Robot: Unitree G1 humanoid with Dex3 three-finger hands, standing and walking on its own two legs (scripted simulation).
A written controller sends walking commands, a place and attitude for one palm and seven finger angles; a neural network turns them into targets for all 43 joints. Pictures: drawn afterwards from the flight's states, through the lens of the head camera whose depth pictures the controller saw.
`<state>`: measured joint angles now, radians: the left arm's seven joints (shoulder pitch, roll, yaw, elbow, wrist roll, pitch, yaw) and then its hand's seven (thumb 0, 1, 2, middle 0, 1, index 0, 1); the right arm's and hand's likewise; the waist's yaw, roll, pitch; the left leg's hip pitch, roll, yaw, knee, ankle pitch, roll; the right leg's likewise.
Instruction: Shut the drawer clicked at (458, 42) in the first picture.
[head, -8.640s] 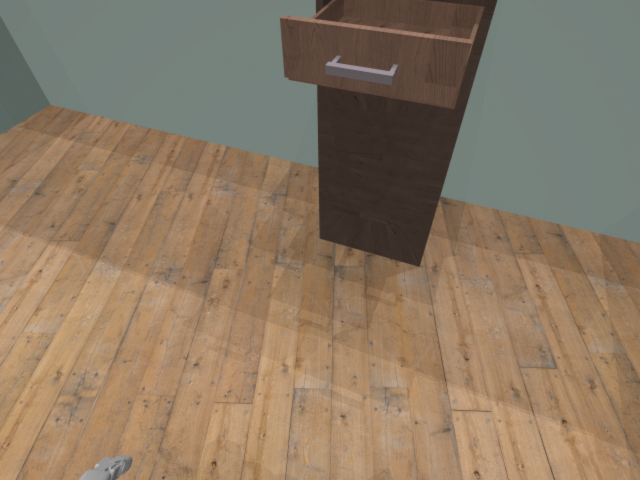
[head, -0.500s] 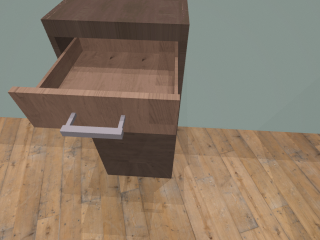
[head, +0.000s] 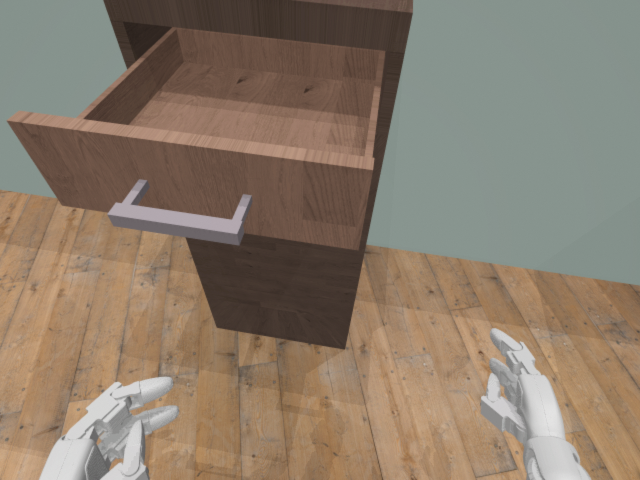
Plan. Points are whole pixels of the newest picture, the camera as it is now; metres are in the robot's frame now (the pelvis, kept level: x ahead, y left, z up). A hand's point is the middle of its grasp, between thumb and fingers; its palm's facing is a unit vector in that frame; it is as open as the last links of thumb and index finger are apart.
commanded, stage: raise the hand and make a fist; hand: left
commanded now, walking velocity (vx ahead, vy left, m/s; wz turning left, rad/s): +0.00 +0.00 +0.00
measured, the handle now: (184, 210) +0.34 +0.21 +0.17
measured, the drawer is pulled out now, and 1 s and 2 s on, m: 0.26 0.26 0.26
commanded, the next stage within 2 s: bring the fist close to the handle in 1.40 s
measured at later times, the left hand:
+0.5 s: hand (126, 381) +0.16 +0.19 +0.16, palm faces +0.05 -0.99 -0.12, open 3.3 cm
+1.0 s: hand (101, 329) +0.16 +0.18 +0.25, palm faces -0.03 -0.98 -0.20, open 3.3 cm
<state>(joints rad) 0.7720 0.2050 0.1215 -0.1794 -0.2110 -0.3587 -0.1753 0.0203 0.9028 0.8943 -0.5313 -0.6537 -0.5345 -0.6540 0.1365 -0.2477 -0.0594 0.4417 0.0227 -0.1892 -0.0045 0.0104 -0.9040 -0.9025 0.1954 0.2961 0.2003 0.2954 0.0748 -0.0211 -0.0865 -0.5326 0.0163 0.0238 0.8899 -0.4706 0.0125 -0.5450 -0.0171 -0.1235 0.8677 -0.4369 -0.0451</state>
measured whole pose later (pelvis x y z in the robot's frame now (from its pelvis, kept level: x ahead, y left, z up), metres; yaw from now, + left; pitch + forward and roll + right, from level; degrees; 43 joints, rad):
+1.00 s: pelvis +0.00 +0.01 +0.04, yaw -1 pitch -4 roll +0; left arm 0.43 0.31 0.25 -0.74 -0.32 0.28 -0.25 0.02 0.90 0.90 -1.39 -1.58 -1.39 -1.58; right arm 0.16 -0.22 0.13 0.59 0.09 -0.33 -0.05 0.01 -0.90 -0.90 0.20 0.30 0.21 0.30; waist 0.11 0.07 -0.07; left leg -0.15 -0.01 0.04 0.55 -0.33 0.03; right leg -0.18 -0.02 -0.09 0.55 -0.30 -0.02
